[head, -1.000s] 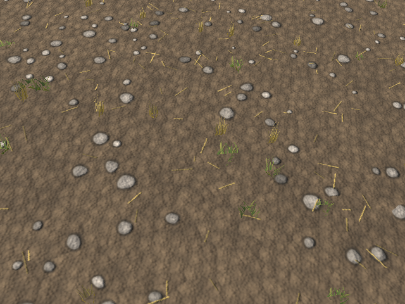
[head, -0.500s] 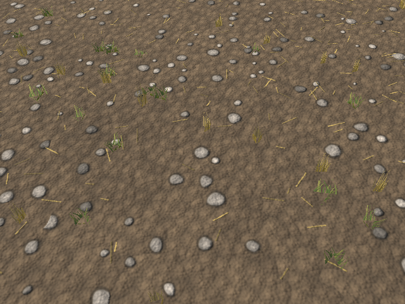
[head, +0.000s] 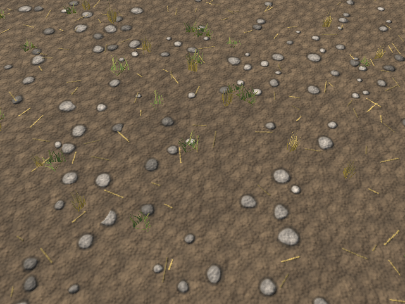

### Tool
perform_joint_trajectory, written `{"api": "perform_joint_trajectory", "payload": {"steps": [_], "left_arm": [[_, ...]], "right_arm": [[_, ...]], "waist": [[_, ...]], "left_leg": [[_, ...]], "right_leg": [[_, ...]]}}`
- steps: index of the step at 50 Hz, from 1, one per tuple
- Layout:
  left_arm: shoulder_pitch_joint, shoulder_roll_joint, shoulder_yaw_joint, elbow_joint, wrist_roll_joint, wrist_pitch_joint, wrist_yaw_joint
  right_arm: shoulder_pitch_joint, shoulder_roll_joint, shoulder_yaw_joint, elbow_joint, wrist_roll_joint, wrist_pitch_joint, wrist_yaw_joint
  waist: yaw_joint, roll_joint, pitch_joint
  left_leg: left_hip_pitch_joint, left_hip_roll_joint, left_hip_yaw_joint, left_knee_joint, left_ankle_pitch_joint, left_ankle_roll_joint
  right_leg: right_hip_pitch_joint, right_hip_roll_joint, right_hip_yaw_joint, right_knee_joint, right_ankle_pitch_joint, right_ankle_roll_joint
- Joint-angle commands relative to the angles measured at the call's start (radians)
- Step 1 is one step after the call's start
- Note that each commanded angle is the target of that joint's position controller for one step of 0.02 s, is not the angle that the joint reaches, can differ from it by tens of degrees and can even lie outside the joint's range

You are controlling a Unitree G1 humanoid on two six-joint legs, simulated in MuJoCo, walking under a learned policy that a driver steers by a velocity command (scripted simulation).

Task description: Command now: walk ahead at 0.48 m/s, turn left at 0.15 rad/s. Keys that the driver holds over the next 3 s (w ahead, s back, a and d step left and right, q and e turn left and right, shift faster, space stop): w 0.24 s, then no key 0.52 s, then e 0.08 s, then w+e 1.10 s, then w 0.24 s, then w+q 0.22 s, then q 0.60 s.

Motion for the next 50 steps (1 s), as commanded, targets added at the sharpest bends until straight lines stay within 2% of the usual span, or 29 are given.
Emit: {"api": "perform_joint_trajectory", "payload": {"steps": [1,3,6,12,16,18,19,20,21,22,23,24,25,26,27,29,31,34,36,37,38,39,40,42,43,45,46,48,50], "left_arm": [[-0.044,0.115,0.027,-0.100,0.010,-0.021,0.001],[-0.016,0.082,0.022,-0.086,0.012,0.002,0.000],[-0.099,0.069,0.018,-0.112,0.026,0.018,0.004],[-0.314,0.034,-0.003,-0.170,0.019,-0.007,-0.024],[-0.358,0.052,0.002,-0.199,0.032,-0.023,-0.048],[-0.279,0.088,0.018,-0.179,0.039,-0.026,-0.050],[-0.177,0.112,0.032,-0.147,0.045,-0.028,-0.045],[-0.082,0.164,0.046,-0.124,0.053,-0.030,-0.036],[-0.006,0.234,0.053,-0.121,0.078,-0.024,-0.026],[0.025,0.170,0.037,-0.105,0.059,-0.011,-0.027],[-0.011,0.138,0.028,-0.120,0.033,0.004,-0.031],[-0.097,0.117,0.021,-0.127,0.027,0.013,-0.028],[-0.172,0.076,0.005,-0.130,0.030,0.017,-0.027],[-0.219,0.052,-0.003,-0.131,0.039,0.017,-0.023],[-0.251,0.057,-0.001,-0.126,0.051,0.021,-0.024],[-0.289,0.064,0.003,-0.116,0.063,0.020,-0.021],[-0.282,0.074,0.007,-0.096,0.058,0.022,-0.015],[-0.286,0.080,0.005,-0.074,0.047,0.040,-0.006],[-0.291,0.050,-0.008,-0.062,0.042,0.051,-0.006],[-0.265,0.023,-0.019,-0.045,0.045,0.053,-0.007],[-0.237,0.018,-0.021,-0.039,0.053,0.054,-0.007],[-0.187,0.010,-0.019,-0.032,0.046,0.060,-0.004],[-0.211,0.042,-0.014,-0.023,0.045,0.066,0.002],[-0.239,0.070,-0.002,-0.036,0.033,0.078,0.013],[-0.232,0.072,0.002,-0.036,0.032,0.081,0.016],[-0.250,0.052,0.007,-0.053,0.019,0.077,0.014],[-0.270,0.041,0.010,-0.069,0.012,0.070,0.007],[-0.335,0.043,0.015,-0.112,0.006,0.055,-0.012],[-0.334,0.036,0.015,-0.124,-0.007,0.049,-0.026]], "right_arm": [[0.097,-0.112,-0.037,-0.019,-0.013,-0.023,-0.002],[0.080,-0.109,-0.038,-0.006,-0.007,-0.041,-0.004],[0.100,-0.125,-0.043,0.028,-0.007,-0.054,-0.013],[0.186,-0.162,-0.050,0.086,0.003,-0.042,-0.033],[0.224,-0.170,-0.052,0.132,0.004,-0.017,-0.044],[0.200,-0.183,-0.056,0.136,0.003,-0.007,-0.051],[0.171,-0.181,-0.054,0.132,0.005,-0.002,-0.055],[0.189,-0.155,-0.043,0.125,-0.005,0.000,-0.057],[0.316,-0.073,-0.014,0.113,-0.028,-0.010,-0.051],[0.412,-0.045,-0.001,0.160,-0.009,-0.011,-0.042],[0.348,-0.156,-0.028,0.165,0.015,-0.006,-0.039],[0.243,-0.159,-0.031,0.132,0.027,0.005,-0.043],[0.185,-0.145,-0.028,0.122,0.015,0.021,-0.052],[0.169,-0.136,-0.031,0.118,-0.001,0.041,-0.062],[0.197,-0.109,-0.027,0.126,-0.003,0.059,-0.068],[0.238,-0.067,-0.016,0.145,-0.010,0.073,-0.079],[0.217,-0.057,-0.009,0.149,-0.014,0.072,-0.083],[0.183,-0.072,-0.015,0.159,-0.014,0.077,-0.078],[0.158,-0.067,-0.015,0.160,-0.030,0.077,-0.075],[0.138,-0.079,-0.016,0.147,-0.040,0.074,-0.077],[0.113,-0.128,-0.021,0.127,-0.039,0.071,-0.082],[0.070,-0.166,-0.034,0.148,-0.029,0.067,-0.081],[0.052,-0.111,-0.026,0.138,-0.032,0.057,-0.076],[0.047,-0.115,-0.029,0.139,-0.032,0.041,-0.079],[0.074,-0.118,-0.034,0.144,-0.026,0.035,-0.084],[0.147,-0.137,-0.046,0.150,-0.014,0.030,-0.093],[0.183,-0.161,-0.055,0.155,-0.006,0.026,-0.098],[0.205,-0.178,-0.064,0.155,-0.006,0.008,-0.107],[0.158,-0.166,-0.064,0.145,0.003,-0.003,-0.106]], "waist": [[-0.045,0.100,-0.116],[-0.016,0.091,-0.101],[-0.019,0.061,-0.033],[-0.097,0.052,0.026],[-0.096,0.067,0.014],[-0.049,0.102,-0.048],[0.010,0.099,-0.111],[0.045,0.049,-0.207],[0.008,-0.138,-0.386],[0.004,-0.268,-0.555],[0.036,-0.140,-0.504],[0.016,-0.094,-0.351],[-0.010,-0.042,-0.231],[-0.040,-0.050,-0.181],[-0.071,-0.087,-0.157],[-0.095,-0.122,-0.154],[-0.080,-0.120,-0.185],[-0.074,-0.098,-0.176],[-0.082,-0.087,-0.122],[-0.077,-0.062,-0.088],[-0.044,0.011,-0.050],[0.015,0.164,-0.028],[-0.014,0.153,-0.004],[-0.024,0.140,0.007],[-0.038,0.129,-0.025],[-0.077,0.155,-0.046],[-0.095,0.195,-0.035],[-0.126,0.198,0.020],[-0.110,0.150,0.024]], "left_leg": [[0.319,0.251,-0.330,-0.321,0.149,0.188],[0.259,0.243,-0.284,-0.383,0.180,0.206],[0.234,0.233,-0.212,-0.428,0.244,0.206],[0.266,0.201,-0.110,-0.446,0.198,0.156],[0.389,0.230,-0.105,-0.315,0.433,0.120],[0.443,0.230,-0.117,-0.211,0.594,0.088],[0.443,0.194,-0.098,-0.088,0.700,0.060],[0.372,0.127,-0.060,0.095,0.616,0.012],[0.067,0.033,-0.050,0.453,0.133,-0.054],[-0.086,-0.069,-0.144,0.705,-0.505,-0.096],[-0.120,-0.022,-0.223,0.770,-0.495,-0.092],[-0.181,0.026,-0.171,0.747,-0.444,-0.093],[-0.181,0.067,-0.134,0.665,-0.393,-0.099],[-0.111,0.105,-0.135,0.580,-0.337,-0.100],[-0.018,0.109,-0.116,0.505,-0.300,-0.107],[0.094,0.101,-0.085,0.359,-0.271,-0.117],[0.149,0.105,-0.079,0.234,-0.173,-0.112],[0.230,0.093,-0.060,0.093,-0.024,-0.096],[0.293,0.079,-0.046,-0.024,0.024,-0.072],[0.299,0.114,-0.090,-0.093,0.052,-0.054],[0.259,0.180,-0.162,-0.154,0.060,-0.027],[0.113,0.164,-0.158,-0.178,-0.193,-0.004],[0.055,0.136,-0.137,-0.210,-0.290,-0.019],[0.076,0.132,-0.118,-0.194,-0.202,-0.043],[0.123,0.134,-0.110,-0.180,-0.228,-0.036],[0.214,0.208,-0.187,-0.205,-0.375,0.026],[0.260,0.303,-0.293,-0.264,-0.452,0.081],[0.306,0.443,-0.447,-0.330,-0.402,0.164],[0.370,0.446,-0.388,-0.332,-0.286,0.144]], "right_leg": [[-0.311,-0.078,0.058,0.035,0.138,-0.015],[-0.283,-0.079,0.047,-0.008,0.180,0.002],[-0.361,-0.079,0.045,-0.136,0.292,0.034],[-0.317,-0.014,-0.003,-0.520,0.579,0.030],[-0.271,0.037,-0.006,-0.649,0.541,-0.014],[-0.170,0.073,-0.015,-0.669,0.482,-0.044],[-0.036,0.104,-0.042,-0.704,0.514,-0.065],[0.169,0.047,-0.010,-0.694,0.805,-0.097],[0.570,-0.212,0.260,-0.586,1.156,-0.245],[0.715,-0.349,0.535,-0.651,1.175,-0.382],[0.612,-0.301,0.477,-0.703,0.974,-0.343],[0.475,-0.260,0.372,-0.741,0.818,-0.297],[0.309,-0.213,0.298,-0.792,0.719,-0.269],[0.171,-0.187,0.254,-0.830,0.652,-0.245],[0.061,-0.154,0.213,-0.869,0.594,-0.232],[-0.033,-0.121,0.138,-0.897,0.613,-0.233],[-0.019,-0.121,0.115,-0.895,0.595,-0.234],[-0.043,-0.110,0.116,-0.908,0.267,-0.202],[-0.098,-0.067,0.111,-0.904,0.000,-0.140],[-0.115,-0.039,0.104,-0.886,-0.086,-0.091],[-0.111,0.013,0.073,-0.821,-0.095,-0.047],[-0.025,0.073,0.002,-0.794,-0.004,-0.021],[0.031,0.076,-0.002,-0.750,0.066,-0.010],[-0.001,0.081,0.005,-0.698,0.141,-0.029],[-0.030,0.097,-0.004,-0.670,0.097,-0.039],[-0.151,0.132,-0.035,-0.548,-0.040,-0.054],[-0.229,0.136,-0.068,-0.440,-0.041,-0.055],[-0.377,0.052,-0.003,-0.257,-0.108,-0.068],[-0.428,-0.004,0.030,-0.272,-0.130,-0.075]]}}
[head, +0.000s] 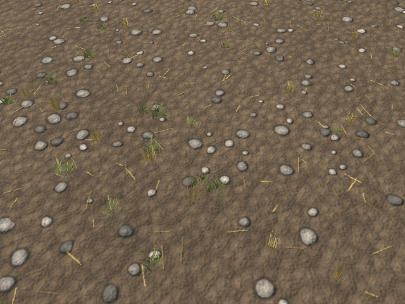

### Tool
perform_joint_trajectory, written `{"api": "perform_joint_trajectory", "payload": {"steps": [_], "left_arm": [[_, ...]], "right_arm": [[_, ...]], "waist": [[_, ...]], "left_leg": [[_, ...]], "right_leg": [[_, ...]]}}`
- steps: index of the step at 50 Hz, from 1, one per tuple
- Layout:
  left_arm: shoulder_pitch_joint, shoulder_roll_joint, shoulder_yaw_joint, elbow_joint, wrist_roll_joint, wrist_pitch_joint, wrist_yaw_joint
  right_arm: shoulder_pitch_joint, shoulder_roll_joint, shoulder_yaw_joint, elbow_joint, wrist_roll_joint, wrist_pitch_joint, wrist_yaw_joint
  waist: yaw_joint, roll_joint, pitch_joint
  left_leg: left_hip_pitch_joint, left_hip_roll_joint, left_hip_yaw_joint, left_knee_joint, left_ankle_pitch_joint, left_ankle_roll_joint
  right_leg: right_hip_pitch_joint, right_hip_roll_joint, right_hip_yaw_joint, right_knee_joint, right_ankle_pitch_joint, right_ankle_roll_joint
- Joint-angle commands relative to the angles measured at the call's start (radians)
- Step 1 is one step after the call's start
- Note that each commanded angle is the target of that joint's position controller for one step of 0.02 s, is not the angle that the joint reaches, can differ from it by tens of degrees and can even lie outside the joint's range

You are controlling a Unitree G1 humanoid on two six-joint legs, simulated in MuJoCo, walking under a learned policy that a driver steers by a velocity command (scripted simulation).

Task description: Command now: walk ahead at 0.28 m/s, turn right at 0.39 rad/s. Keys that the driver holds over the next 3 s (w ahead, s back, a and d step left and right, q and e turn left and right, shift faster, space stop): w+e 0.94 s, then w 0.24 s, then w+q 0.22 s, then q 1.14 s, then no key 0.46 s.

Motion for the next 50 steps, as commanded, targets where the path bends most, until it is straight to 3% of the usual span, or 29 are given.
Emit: {"api": "perform_joint_trajectory", "payload": {"steps": [1,4,5,6,7,8,9,10,11,12,13,15,18,21,24,27,28,29,30,31,32,33,34,35,36,38,40,46,50], "left_arm": [[-0.158,0.054,0.012,-0.124,-0.015,-0.032,-0.023],[0.008,0.053,0.024,-0.051,-0.002,-0.023,-0.033],[0.091,0.075,0.041,-0.017,0.002,-0.014,-0.029],[0.185,0.120,0.066,0.002,-0.004,-0.010,-0.022],[0.283,0.255,0.096,0.001,-0.003,-0.013,-0.003],[0.286,0.284,0.086,-0.040,0.009,-0.038,-0.013],[0.242,0.222,0.068,-0.051,0.011,-0.061,-0.014],[0.206,0.173,0.054,-0.062,0.007,-0.073,-0.009],[0.157,0.154,0.046,-0.079,0.007,-0.073,-0.006],[0.120,0.140,0.039,-0.095,0.007,-0.070,-0.001],[0.115,0.132,0.035,-0.103,0.011,-0.067,0.006],[0.144,0.143,0.038,-0.104,0.006,-0.064,0.022],[0.180,0.161,0.047,-0.100,-0.002,-0.057,0.042],[0.230,0.160,0.051,-0.093,-0.004,-0.051,0.048],[0.256,0.153,0.056,-0.087,-0.013,-0.045,0.052],[0.241,0.161,0.069,-0.098,-0.006,-0.033,0.055],[0.226,0.151,0.067,-0.109,-0.002,-0.030,0.052],[0.197,0.127,0.056,-0.134,0.007,-0.029,0.044],[0.210,0.063,0.032,-0.161,0.036,-0.032,0.042],[0.380,0.006,0.015,-0.181,-0.014,-0.043,0.037],[0.333,0.124,0.036,-0.145,-0.031,-0.041,0.040],[0.213,0.170,0.048,-0.166,-0.024,-0.037,0.038],[0.165,0.154,0.048,-0.177,-0.012,-0.035,0.040],[0.135,0.140,0.051,-0.190,0.001,-0.035,0.036],[0.147,0.120,0.050,-0.195,-0.005,-0.029,0.030],[0.144,0.077,0.041,-0.209,-0.011,-0.015,0.025],[0.098,0.065,0.035,-0.237,-0.003,-0.009,0.025],[-0.050,0.053,0.018,-0.277,0.000,-0.027,-0.009],[-0.152,0.053,0.013,-0.328,-0.001,-0.029,-0.025]], "right_arm": [[0.002,-0.195,-0.056,-0.047,0.015,-0.021,-0.004],[-0.101,-0.214,-0.066,-0.054,0.020,-0.010,0.023],[-0.092,-0.194,-0.060,-0.053,0.014,-0.011,0.030],[-0.083,-0.150,-0.047,-0.054,0.005,-0.015,0.034],[-0.120,-0.058,-0.018,-0.102,-0.023,-0.025,0.035],[-0.135,-0.054,-0.012,-0.154,0.007,-0.057,0.032],[-0.173,-0.119,-0.023,-0.151,0.044,-0.086,0.041],[-0.182,-0.141,-0.027,-0.146,0.041,-0.104,0.047],[-0.170,-0.140,-0.029,-0.125,0.014,-0.111,0.046],[-0.160,-0.152,-0.037,-0.117,-0.007,-0.112,0.047],[-0.161,-0.151,-0.041,-0.116,-0.011,-0.108,0.053],[-0.192,-0.121,-0.035,-0.124,-0.012,-0.096,0.062],[-0.301,-0.068,-0.015,-0.159,-0.008,-0.092,0.071],[-0.398,-0.059,-0.008,-0.192,0.008,-0.095,0.088],[-0.424,-0.091,-0.016,-0.211,0.013,-0.101,0.095],[-0.356,-0.132,-0.033,-0.200,0.012,-0.110,0.091],[-0.260,-0.158,-0.049,-0.177,0.009,-0.114,0.084],[-0.114,-0.190,-0.062,-0.154,-0.003,-0.115,0.077],[0.061,-0.256,-0.073,-0.140,-0.011,-0.107,0.066],[0.069,-0.278,-0.075,-0.108,-0.018,-0.100,0.080],[0.021,-0.158,-0.050,-0.131,-0.002,-0.095,0.079],[-0.033,-0.111,-0.038,-0.135,0.005,-0.088,0.072],[-0.076,-0.108,-0.032,-0.129,-0.003,-0.083,0.073],[-0.098,-0.095,-0.029,-0.117,-0.010,-0.081,0.073],[-0.109,-0.093,-0.027,-0.108,-0.019,-0.085,0.071],[-0.110,-0.097,-0.032,-0.088,-0.009,-0.096,0.071],[-0.104,-0.130,-0.043,-0.070,-0.004,-0.102,0.070],[-0.073,-0.185,-0.055,-0.040,0.002,-0.083,0.063],[0.009,-0.221,-0.064,-0.001,0.025,-0.062,0.068]], "waist": [[-0.044,0.132,0.062],[0.049,0.118,0.006],[0.078,0.088,-0.022],[0.122,-0.009,-0.054],[0.141,-0.332,-0.059],[0.130,-0.340,-0.133],[0.125,-0.181,-0.057],[0.102,-0.118,-0.019],[0.072,-0.041,0.004],[0.048,-0.033,0.015],[0.035,-0.055,0.015],[0.033,-0.047,0.016],[0.055,-0.048,0.036],[0.088,-0.083,0.052],[0.086,-0.086,0.057],[0.044,-0.116,0.029],[-0.005,-0.120,-0.032],[-0.080,-0.107,-0.158],[-0.125,0.039,-0.328],[-0.016,0.408,-0.423],[-0.046,0.232,-0.293],[-0.063,0.127,-0.153],[-0.036,0.045,-0.079],[-0.017,0.044,-0.031],[0.008,0.077,-0.020],[0.019,0.093,-0.001],[0.018,0.071,0.025],[-0.034,0.040,0.051],[-0.062,0.039,0.085]], "left_leg": [[0.166,0.317,-0.328,-0.334,-0.076,0.195],[-0.043,0.179,-0.061,-0.245,0.011,0.123],[-0.103,0.146,-0.005,-0.142,0.051,0.102],[-0.177,0.107,0.074,0.083,0.120,0.058],[-0.422,0.007,0.110,0.508,-0.131,-0.029],[-0.639,-0.110,-0.080,0.695,-0.260,-0.031],[-0.748,-0.038,-0.141,0.767,-0.197,0.004],[-0.751,-0.002,-0.145,0.731,-0.101,0.035],[-0.695,0.028,-0.146,0.666,-0.026,0.042],[-0.625,0.043,-0.145,0.574,0.033,0.040],[-0.568,0.043,-0.139,0.513,0.079,0.034],[-0.531,0.015,-0.107,0.391,0.153,0.008],[-0.445,-0.041,-0.082,0.130,0.315,-0.017],[-0.346,-0.078,-0.073,-0.016,0.432,-0.021],[-0.307,-0.079,-0.115,-0.085,0.446,-0.002],[-0.215,-0.085,-0.109,-0.103,0.329,0.037],[-0.075,-0.098,-0.084,-0.127,0.319,0.065],[0.174,-0.028,-0.135,-0.097,0.309,0.115],[0.464,0.164,-0.348,-0.063,0.228,0.169],[0.690,0.369,-0.856,-0.216,-0.022,0.320],[0.586,0.332,-0.821,-0.268,-0.198,0.278],[0.434,0.289,-0.626,-0.280,-0.139,0.233],[0.291,0.250,-0.507,-0.299,0.010,0.216],[0.196,0.216,-0.423,-0.323,0.103,0.214],[0.133,0.195,-0.354,-0.350,0.145,0.209],[0.081,0.191,-0.270,-0.400,0.189,0.226],[0.071,0.209,-0.211,-0.435,0.240,0.245],[0.124,0.169,0.016,-0.432,0.368,0.203],[0.216,0.211,0.045,-0.405,0.382,0.185]], "right_leg": [[-0.261,-0.101,0.045,-0.001,-0.030,-0.013],[0.155,0.009,-0.116,-0.192,0.236,0.010],[0.288,0.063,-0.147,-0.209,0.242,0.007],[0.423,0.052,-0.079,-0.262,0.220,-0.027],[0.538,-0.198,0.390,-0.436,0.194,-0.151],[0.627,-0.354,0.870,-0.647,-0.027,-0.327],[0.625,-0.379,0.833,-0.650,-0.056,-0.324],[0.587,-0.343,0.721,-0.611,0.032,-0.282],[0.515,-0.300,0.609,-0.592,0.140,-0.241],[0.447,-0.259,0.516,-0.600,0.239,-0.214],[0.411,-0.232,0.463,-0.613,0.311,-0.197],[0.391,-0.198,0.376,-0.627,0.467,-0.190],[0.318,-0.139,0.283,-0.623,0.538,-0.158],[0.260,-0.134,0.290,-0.620,0.481,-0.137],[0.307,-0.164,0.352,-0.576,0.450,-0.120],[0.370,-0.181,0.391,-0.471,0.605,-0.097],[0.363,-0.143,0.373,-0.369,0.740,-0.076],[0.275,-0.088,0.346,-0.170,0.727,-0.046],[0.101,0.003,0.263,0.129,0.399,-0.011],[-0.239,0.095,0.227,0.421,-0.146,0.036],[-0.329,0.006,0.247,0.513,-0.071,0.044],[-0.340,-0.028,0.201,0.503,0.030,0.048],[-0.297,-0.068,0.176,0.476,0.096,0.053],[-0.272,-0.096,0.175,0.427,0.132,0.053],[-0.226,-0.121,0.172,0.401,0.150,0.051],[-0.221,-0.140,0.149,0.354,0.155,0.056],[-0.267,-0.154,0.146,0.281,0.202,0.068],[-0.232,-0.133,0.070,-0.037,0.488,0.065],[-0.207,-0.100,0.031,-0.171,0.417,0.026]]}}
Over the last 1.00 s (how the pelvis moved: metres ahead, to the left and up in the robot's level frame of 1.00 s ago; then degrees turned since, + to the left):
0.38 -0.03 0.00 -4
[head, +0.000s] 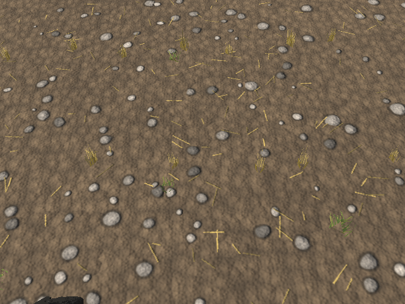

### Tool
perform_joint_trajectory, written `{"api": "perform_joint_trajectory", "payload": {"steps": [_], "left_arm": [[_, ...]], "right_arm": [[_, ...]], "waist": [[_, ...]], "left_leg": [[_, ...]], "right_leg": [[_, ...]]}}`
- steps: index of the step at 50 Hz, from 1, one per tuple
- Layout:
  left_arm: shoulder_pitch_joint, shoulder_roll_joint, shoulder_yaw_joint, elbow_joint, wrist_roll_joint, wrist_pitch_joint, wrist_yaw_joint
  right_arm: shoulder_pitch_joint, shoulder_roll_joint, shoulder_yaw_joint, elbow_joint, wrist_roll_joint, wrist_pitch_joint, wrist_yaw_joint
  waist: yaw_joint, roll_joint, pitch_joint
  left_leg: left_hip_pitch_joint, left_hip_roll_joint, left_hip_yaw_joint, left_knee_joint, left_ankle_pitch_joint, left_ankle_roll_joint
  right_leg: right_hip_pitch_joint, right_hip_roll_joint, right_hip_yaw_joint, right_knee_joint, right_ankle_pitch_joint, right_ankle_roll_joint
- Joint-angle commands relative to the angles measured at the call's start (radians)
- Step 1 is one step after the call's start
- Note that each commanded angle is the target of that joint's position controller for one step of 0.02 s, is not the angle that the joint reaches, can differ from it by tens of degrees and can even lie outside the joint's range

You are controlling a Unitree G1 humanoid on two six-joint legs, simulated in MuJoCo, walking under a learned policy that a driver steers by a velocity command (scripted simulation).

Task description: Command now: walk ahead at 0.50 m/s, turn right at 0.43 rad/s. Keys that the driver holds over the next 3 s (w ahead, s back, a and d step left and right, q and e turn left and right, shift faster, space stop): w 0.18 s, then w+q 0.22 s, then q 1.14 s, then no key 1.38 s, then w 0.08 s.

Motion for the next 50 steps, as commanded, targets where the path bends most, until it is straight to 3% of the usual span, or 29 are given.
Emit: {"api": "perform_joint_trajectory", "payload": {"steps": [1,2,3,4,5,6,7,8,10,12,14,16,20,23,26,28,29,30,31,32,33,34,35,36,38,41,43,47,50], "left_arm": [[-0.088,0.052,0.008,-0.105,0.003,-0.015,-0.012],[-0.068,0.070,0.017,-0.107,0.008,-0.015,-0.012],[0.008,0.098,0.034,-0.092,0.013,-0.013,-0.010],[0.171,0.145,0.063,-0.042,0.011,-0.011,-0.004],[0.347,0.225,0.093,-0.002,0.008,-0.004,0.012],[0.342,0.341,0.104,0.002,0.003,-0.010,0.017],[0.363,0.236,0.074,-0.022,0.005,-0.022,0.011],[0.316,0.196,0.058,-0.009,0.015,-0.034,0.005],[0.186,0.132,0.037,-0.011,0.018,-0.042,0.007],[0.137,0.095,0.026,-0.015,0.034,-0.055,0.010],[0.132,0.103,0.029,0.005,0.031,-0.074,0.013],[0.146,0.112,0.034,0.030,0.039,-0.086,0.020],[0.151,0.118,0.033,0.058,0.039,-0.091,0.032],[0.176,0.128,0.034,0.088,0.036,-0.081,0.044],[0.185,0.155,0.043,0.104,0.023,-0.049,0.061],[0.160,0.176,0.051,0.094,0.013,-0.026,0.078],[0.144,0.180,0.052,0.086,0.012,-0.015,0.085],[0.132,0.169,0.047,0.078,0.010,-0.010,0.089],[0.184,0.110,0.025,0.054,0.044,-0.019,0.084],[0.325,0.027,-0.005,0.035,0.057,-0.034,0.062],[0.274,0.134,0.011,0.053,0.032,-0.048,0.043],[0.166,0.153,0.016,0.018,0.003,-0.048,0.041],[0.121,0.139,0.015,0.015,0.013,-0.039,0.054],[0.104,0.147,0.021,0.011,0.028,-0.022,0.068],[0.139,0.129,0.021,0.011,0.033,0.002,0.073],[0.150,0.090,0.009,0.019,0.040,0.004,0.085],[0.131,0.090,0.008,0.020,0.038,0.009,0.087],[0.064,0.089,0.010,0.000,0.029,0.007,0.077],[0.052,0.097,0.017,-0.008,0.023,-0.014,0.065]], "right_arm": [[-0.010,-0.188,-0.041,-0.041,0.019,0.004,0.001],[-0.013,-0.202,-0.044,-0.037,0.024,0.009,0.001],[-0.026,-0.213,-0.044,-0.034,0.029,0.016,-0.001],[-0.025,-0.193,-0.032,-0.031,0.027,0.021,-0.004],[-0.012,-0.142,-0.007,-0.047,-0.001,0.018,-0.008],[0.103,-0.012,0.039,-0.089,-0.026,-0.003,0.006],[0.020,-0.109,0.019,-0.067,0.011,-0.026,0.013],[-0.084,-0.151,0.006,-0.103,0.045,-0.035,0.016],[-0.114,-0.129,0.011,-0.098,0.013,-0.036,0.004],[-0.054,-0.112,0.010,-0.072,0.015,-0.008,0.009],[-0.041,-0.081,0.015,-0.060,0.014,0.018,0.008],[-0.088,-0.068,0.018,-0.073,0.012,0.031,0.002],[-0.173,-0.051,0.022,-0.095,0.009,0.022,0.015],[-0.265,-0.019,0.036,-0.134,-0.006,0.012,0.035],[-0.276,-0.041,0.027,-0.170,-0.006,0.009,0.062],[-0.202,-0.079,0.009,-0.172,-0.011,0.012,0.073],[-0.106,-0.112,-0.009,-0.153,-0.011,0.013,0.072],[0.009,-0.157,-0.032,-0.130,-0.012,0.012,0.059],[0.069,-0.243,-0.049,-0.137,-0.016,0.018,0.034],[0.004,-0.294,-0.048,-0.183,-0.029,0.020,0.027],[0.002,-0.231,-0.040,-0.209,-0.022,0.034,0.028],[-0.059,-0.183,-0.028,-0.226,-0.012,0.041,0.025],[-0.107,-0.146,-0.018,-0.223,0.003,0.050,0.020],[-0.133,-0.124,-0.011,-0.229,0.006,0.056,0.011],[-0.162,-0.134,-0.016,-0.240,-0.014,0.067,0.006],[-0.159,-0.166,-0.030,-0.242,-0.017,0.074,-0.010],[-0.166,-0.176,-0.035,-0.249,-0.006,0.090,-0.024],[-0.182,-0.170,-0.035,-0.264,-0.003,0.117,-0.037],[-0.167,-0.164,-0.034,-0.268,-0.003,0.126,-0.034]], "waist": [[0.026,0.078,0.038],[0.051,0.092,0.019],[0.108,0.102,-0.035],[0.194,0.090,-0.124],[0.264,0.011,-0.237],[0.147,-0.263,-0.363],[0.222,-0.123,-0.448],[0.225,-0.092,-0.288],[0.150,-0.024,-0.148],[0.096,-0.041,-0.126],[0.077,-0.021,-0.092],[0.087,-0.006,-0.044],[0.117,-0.012,-0.001],[0.153,0.003,0.035],[0.147,-0.027,0.005],[0.102,-0.062,-0.055],[0.053,-0.064,-0.107],[-0.012,-0.028,-0.165],[-0.003,0.152,-0.277],[0.107,0.317,-0.449],[0.021,0.148,-0.553],[0.020,0.105,-0.421],[0.052,0.006,-0.270],[0.072,0.021,-0.206],[0.117,0.086,-0.152],[0.120,0.107,-0.190],[0.111,0.116,-0.223],[0.085,0.168,-0.186],[0.073,0.201,-0.177]], "left_leg": [[-0.019,0.298,-0.096,-0.049,0.394,0.170],[0.003,0.303,-0.083,0.008,0.549,0.162],[0.004,0.291,-0.053,0.128,0.727,0.144],[-0.065,0.252,-0.010,0.324,0.816,0.115],[-0.289,0.209,0.007,0.618,0.565,0.068],[-0.684,0.028,-0.062,0.991,-0.259,0.003],[-0.764,0.028,-0.260,1.109,-0.308,0.013],[-0.846,0.067,-0.254,1.124,-0.228,0.030],[-0.779,0.146,-0.249,0.992,-0.077,0.036],[-0.667,0.175,-0.264,0.943,0.000,0.028],[-0.665,0.174,-0.265,0.898,0.051,0.011],[-0.721,0.164,-0.291,0.817,0.141,-0.005],[-0.710,0.117,-0.274,0.564,0.387,-0.003],[-0.650,0.083,-0.207,0.406,0.470,0.011],[-0.654,0.048,-0.168,0.350,0.376,0.037],[-0.582,-0.004,-0.128,0.344,0.256,0.067],[-0.477,-0.039,-0.115,0.324,0.237,0.088],[-0.305,-0.057,-0.135,0.233,0.356,0.121],[-0.023,0.135,-0.389,0.285,0.779,0.196],[0.299,0.401,-0.873,0.288,1.026,0.464],[0.284,0.369,-0.844,0.222,0.826,0.451],[0.171,0.317,-0.718,0.196,0.671,0.399],[-0.002,0.261,-0.628,0.156,0.567,0.342],[-0.134,0.236,-0.595,0.127,0.504,0.322],[-0.307,0.180,-0.556,0.081,0.455,0.305],[-0.340,0.154,-0.516,0.105,0.563,0.298],[-0.340,0.138,-0.524,0.114,0.445,0.272],[-0.371,0.104,-0.587,0.104,0.119,0.228],[-0.320,0.112,-0.659,0.150,0.149,0.217]], "right_leg": [[0.055,0.037,-0.041,-0.079,-0.075,-0.038],[0.108,0.066,-0.064,-0.100,-0.129,-0.058],[0.233,0.106,-0.096,-0.135,-0.143,-0.080],[0.474,0.157,-0.121,-0.183,-0.089,-0.110],[0.786,0.052,0.044,-0.155,-0.040,-0.155],[1.069,-0.221,0.603,-0.268,-0.238,-0.340],[1.072,-0.263,0.747,-0.390,-0.309,-0.351],[0.969,-0.229,0.582,-0.399,-0.221,-0.302],[0.710,-0.158,0.353,-0.414,-0.022,-0.249],[0.579,-0.129,0.256,-0.485,0.032,-0.237],[0.526,-0.128,0.173,-0.542,0.078,-0.240],[0.518,-0.121,0.094,-0.577,0.099,-0.227],[0.534,-0.078,-0.062,-0.605,0.098,-0.166],[0.554,-0.078,-0.140,-0.567,0.275,-0.139],[0.678,-0.111,-0.159,-0.448,0.466,-0.117],[0.735,-0.118,-0.164,-0.302,0.689,-0.090],[0.726,-0.102,-0.173,-0.166,0.740,-0.068],[0.658,-0.052,-0.195,0.039,0.652,-0.026],[0.421,0.030,-0.198,0.359,0.140,0.036],[0.068,0.235,-0.047,0.744,-0.677,0.109],[0.035,0.173,0.126,0.789,-0.621,0.086],[-0.008,0.132,0.110,0.745,-0.547,0.066],[-0.025,0.095,0.082,0.648,-0.485,0.067],[0.009,0.071,0.079,0.573,-0.444,0.071],[0.116,0.076,0.064,0.462,-0.412,0.079],[0.153,0.096,0.050,0.303,-0.368,0.109],[0.172,0.102,0.060,0.233,-0.293,0.120],[0.202,0.123,0.074,0.089,-0.237,0.118],[0.245,0.141,0.077,-0.047,-0.265,0.098]]}}
Over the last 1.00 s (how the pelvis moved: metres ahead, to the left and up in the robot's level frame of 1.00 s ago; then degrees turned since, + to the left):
0.47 -0.15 0.01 -35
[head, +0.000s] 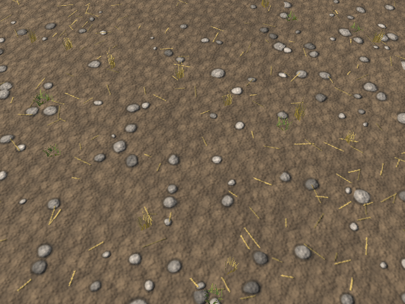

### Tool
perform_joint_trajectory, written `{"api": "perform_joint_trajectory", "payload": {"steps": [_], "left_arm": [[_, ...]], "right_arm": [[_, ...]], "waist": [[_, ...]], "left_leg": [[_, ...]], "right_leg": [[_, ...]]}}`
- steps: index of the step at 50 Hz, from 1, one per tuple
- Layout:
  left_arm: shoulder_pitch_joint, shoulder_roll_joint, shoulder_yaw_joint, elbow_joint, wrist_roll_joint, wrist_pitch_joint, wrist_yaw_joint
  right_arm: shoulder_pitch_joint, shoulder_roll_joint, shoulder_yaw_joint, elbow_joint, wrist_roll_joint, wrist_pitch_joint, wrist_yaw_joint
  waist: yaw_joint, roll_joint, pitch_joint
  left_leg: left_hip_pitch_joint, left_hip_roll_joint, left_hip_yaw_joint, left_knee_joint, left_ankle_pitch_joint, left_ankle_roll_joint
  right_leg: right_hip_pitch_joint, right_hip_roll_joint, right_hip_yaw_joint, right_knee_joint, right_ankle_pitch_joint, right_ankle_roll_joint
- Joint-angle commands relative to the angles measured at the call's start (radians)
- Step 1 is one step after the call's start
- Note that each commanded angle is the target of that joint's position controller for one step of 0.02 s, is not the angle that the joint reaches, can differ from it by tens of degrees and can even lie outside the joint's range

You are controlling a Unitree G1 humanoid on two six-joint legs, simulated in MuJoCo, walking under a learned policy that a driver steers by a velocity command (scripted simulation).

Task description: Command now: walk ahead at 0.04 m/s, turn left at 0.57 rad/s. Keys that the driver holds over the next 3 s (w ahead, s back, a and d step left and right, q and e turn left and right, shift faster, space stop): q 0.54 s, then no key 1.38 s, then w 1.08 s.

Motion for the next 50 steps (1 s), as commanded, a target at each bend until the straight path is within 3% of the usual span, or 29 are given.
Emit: {"api": "perform_joint_trajectory", "payload": {"steps": [1,2,3,4,5,6,8,9,11,15,20,22,23,24,25,26,27,28,29,30,32,35,41,43,44,45,46,47,50], "left_arm": [[0.031,0.094,0.034,-0.064,-0.006,-0.032,-0.010],[0.066,0.097,0.039,-0.053,-0.008,-0.039,-0.014],[0.090,0.141,0.054,-0.050,0.002,-0.042,-0.013],[0.046,0.241,0.075,-0.068,0.028,-0.030,-0.005],[0.062,0.216,0.075,-0.065,0.054,-0.025,-0.008],[0.037,0.166,0.061,-0.083,0.045,-0.025,-0.005],[-0.018,0.112,0.047,-0.095,0.014,-0.018,0.002],[-0.023,0.106,0.044,-0.095,0.006,-0.014,0.006],[-0.007,0.112,0.046,-0.089,0.012,-0.002,0.012],[0.024,0.151,0.066,-0.077,0.012,0.014,0.016],[0.003,0.186,0.083,-0.066,-0.013,0.013,-0.003],[-0.016,0.179,0.083,-0.057,-0.033,0.012,-0.005],[0.034,0.146,0.076,-0.033,-0.031,0.008,-0.008],[0.052,0.089,0.060,-0.045,0.008,0.008,-0.014],[-0.040,0.073,0.048,-0.114,0.029,0.003,-0.005],[-0.097,0.121,0.062,-0.115,0.017,0.002,0.001],[-0.095,0.133,0.068,-0.108,0.001,0.005,0.003],[-0.061,0.131,0.073,-0.079,0.002,0.009,0.009],[-0.041,0.140,0.076,-0.067,0.008,0.014,0.013],[-0.023,0.132,0.076,-0.057,0.009,0.015,0.010],[0.002,0.107,0.067,-0.045,0.000,0.014,0.002],[-0.028,0.069,0.047,-0.050,-0.003,0.015,-0.006],[-0.027,0.079,0.042,-0.052,-0.011,0.008,-0.021],[0.020,0.057,0.033,-0.035,0.001,-0.003,-0.028],[0.033,0.084,0.034,-0.038,0.017,-0.010,-0.027],[0.012,0.165,0.049,-0.044,0.023,-0.012,-0.023],[-0.020,0.113,0.038,-0.038,0.019,-0.014,-0.030],[-0.044,0.067,0.026,-0.048,0.016,-0.018,-0.037],[-0.023,0.072,0.022,-0.038,0.014,-0.033,-0.037]], "right_arm": [[-0.027,-0.144,-0.038,-0.080,0.005,-0.001,-0.004],[-0.037,-0.135,-0.035,-0.084,0.011,0.003,-0.005],[-0.012,-0.102,-0.025,-0.086,0.012,0.005,-0.007],[0.049,-0.053,-0.014,-0.098,0.007,0.000,-0.002],[0.021,-0.118,-0.032,-0.112,0.001,-0.014,0.002],[0.038,-0.178,-0.054,-0.092,0.000,-0.018,0.005],[0.064,-0.155,-0.058,-0.053,0.008,0.006,-0.003],[0.063,-0.128,-0.051,-0.053,0.010,0.016,-0.003],[0.025,-0.085,-0.036,-0.075,0.019,0.021,0.002],[-0.044,-0.054,-0.020,-0.120,0.016,0.018,0.015],[-0.019,-0.077,-0.030,-0.129,0.014,0.026,0.036],[0.049,-0.072,-0.038,-0.106,0.013,0.027,0.042],[0.088,-0.095,-0.049,-0.093,0.011,0.026,0.035],[0.119,-0.196,-0.076,-0.103,0.011,0.020,0.020],[0.113,-0.277,-0.085,-0.124,-0.023,0.003,0.022],[0.126,-0.218,-0.071,-0.122,-0.040,-0.019,0.027],[0.083,-0.189,-0.056,-0.110,-0.035,-0.033,0.024],[0.024,-0.160,-0.049,-0.111,-0.016,-0.035,0.016],[-0.017,-0.128,-0.035,-0.114,0.002,-0.033,0.009],[-0.029,-0.115,-0.026,-0.113,0.001,-0.030,0.003],[-0.026,-0.101,-0.017,-0.104,-0.011,-0.027,-0.005],[-0.016,-0.101,-0.015,-0.086,-0.013,-0.025,-0.009],[-0.023,-0.099,-0.003,-0.055,-0.015,-0.020,0.009],[-0.032,-0.063,0.014,-0.039,-0.004,-0.023,0.011],[0.005,-0.034,0.023,-0.027,-0.017,-0.032,0.012],[0.060,-0.038,0.020,-0.025,-0.032,-0.043,0.017],[0.058,-0.031,0.022,-0.012,-0.035,-0.044,0.015],[0.021,-0.058,0.016,-0.005,-0.037,-0.040,0.014],[-0.015,-0.051,0.012,-0.003,-0.025,-0.022,0.007]], "waist": [[0.022,0.174,-0.159],[0.048,0.173,-0.155],[0.046,0.121,-0.163],[-0.024,-0.157,-0.152],[0.010,-0.295,-0.137],[0.009,-0.200,-0.132],[-0.002,-0.114,-0.100],[0.004,-0.117,-0.087],[0.025,-0.146,-0.072],[0.068,-0.193,-0.112],[0.059,-0.213,-0.118],[0.015,-0.186,-0.118],[0.008,-0.119,-0.123],[0.024,0.135,-0.126],[-0.002,0.337,-0.123],[-0.055,0.214,-0.162],[-0.020,0.179,-0.126],[0.011,0.128,-0.112],[0.025,0.132,-0.107],[0.036,0.145,-0.118],[0.042,0.138,-0.143],[0.020,0.139,-0.130],[0.004,0.150,-0.077],[0.050,0.111,-0.073],[0.036,0.057,-0.099],[-0.032,-0.090,-0.102],[-0.037,-0.156,-0.116],[-0.012,-0.127,-0.084],[0.016,-0.091,-0.053]], "left_leg": [[0.137,0.235,-0.301,-0.099,0.043,0.137],[0.123,0.212,-0.300,-0.063,0.060,0.112],[0.062,0.165,-0.264,0.015,-0.042,0.065],[-0.103,0.024,-0.082,0.214,-0.335,-0.004],[-0.218,-0.005,0.026,0.449,-0.494,-0.053],[-0.227,0.046,0.013,0.603,-0.448,-0.079],[-0.240,0.070,0.041,0.709,-0.343,-0.119],[-0.251,0.078,0.053,0.737,-0.307,-0.134],[-0.244,0.092,0.112,0.667,-0.258,-0.152],[-0.165,0.142,0.156,0.450,-0.269,-0.157],[0.009,0.144,0.224,0.198,-0.229,-0.102],[0.138,0.116,0.257,-0.012,-0.081,-0.049],[0.260,0.111,0.218,-0.106,0.029,-0.015],[0.430,0.313,-0.074,-0.151,0.330,0.062],[0.414,0.526,-0.368,-0.149,0.513,0.279],[0.386,0.511,-0.339,-0.171,0.429,0.316],[0.351,0.451,-0.249,-0.169,0.361,0.262],[0.332,0.396,-0.179,-0.162,0.301,0.204],[0.315,0.372,-0.144,-0.157,0.317,0.176],[0.281,0.349,-0.112,-0.154,0.370,0.172],[0.273,0.329,-0.074,-0.151,0.391,0.174],[0.283,0.318,-0.072,-0.148,0.306,0.168],[0.200,0.328,-0.148,-0.135,0.160,0.181],[0.155,0.288,-0.136,-0.107,0.123,0.126],[0.117,0.248,-0.116,-0.083,0.044,0.069],[0.089,0.164,-0.027,-0.036,-0.064,0.017],[0.173,0.133,0.030,-0.049,-0.130,-0.026],[0.191,0.134,0.032,-0.051,-0.107,-0.042],[0.178,0.142,0.018,-0.041,-0.024,-0.023]], "right_leg": [[0.130,0.034,-0.035,-0.164,0.023,-0.023],[0.209,0.029,-0.047,-0.297,0.103,-0.040],[0.314,-0.072,0.017,-0.373,0.166,-0.077],[0.400,-0.300,0.244,-0.399,0.352,-0.200],[0.372,-0.413,0.404,-0.434,0.468,-0.338],[0.364,-0.402,0.346,-0.413,0.482,-0.349],[0.363,-0.287,0.159,-0.376,0.459,-0.271],[0.363,-0.269,0.111,-0.375,0.478,-0.265],[0.373,-0.231,0.025,-0.392,0.473,-0.266],[0.438,-0.271,-0.024,-0.385,0.481,-0.292],[0.400,-0.312,-0.065,-0.362,0.450,-0.282],[0.354,-0.293,-0.112,-0.285,0.393,-0.229],[0.272,-0.258,-0.167,-0.196,0.292,-0.165],[0.038,-0.156,-0.273,0.068,-0.024,-0.061],[-0.195,-0.016,-0.207,0.286,-0.382,-0.005],[-0.197,-0.029,-0.086,0.422,-0.378,-0.009],[-0.197,-0.042,-0.064,0.449,-0.294,-0.023],[-0.192,-0.054,-0.062,0.426,-0.211,-0.024],[-0.178,-0.058,-0.063,0.403,-0.153,-0.016],[-0.125,-0.045,-0.077,0.418,-0.108,-0.006],[-0.069,-0.032,-0.091,0.382,-0.057,0.005],[-0.015,-0.042,-0.092,0.187,-0.033,0.005],[0.172,-0.029,-0.110,-0.100,-0.058,-0.021],[0.320,-0.025,-0.114,-0.355,0.162,-0.047],[0.419,-0.090,-0.044,-0.374,0.320,-0.068],[0.427,-0.169,0.020,-0.320,0.449,-0.124],[0.325,-0.175,0.036,-0.338,0.309,-0.181],[0.293,-0.141,0.015,-0.350,0.195,-0.168],[0.282,-0.095,-0.031,-0.335,0.140,-0.114]]}}
Over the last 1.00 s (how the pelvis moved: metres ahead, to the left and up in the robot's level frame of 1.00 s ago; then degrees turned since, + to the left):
0.46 -0.04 0.00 20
